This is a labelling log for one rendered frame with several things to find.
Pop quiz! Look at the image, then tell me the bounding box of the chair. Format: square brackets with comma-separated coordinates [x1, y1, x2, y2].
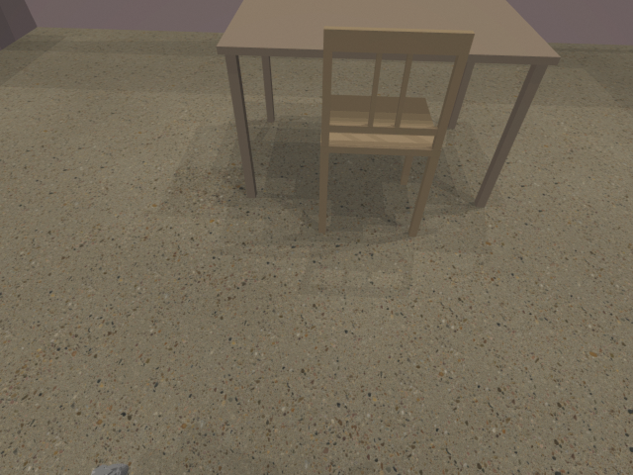
[318, 26, 475, 237]

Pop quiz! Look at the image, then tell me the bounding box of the table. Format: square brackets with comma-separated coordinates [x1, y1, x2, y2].
[217, 0, 561, 208]

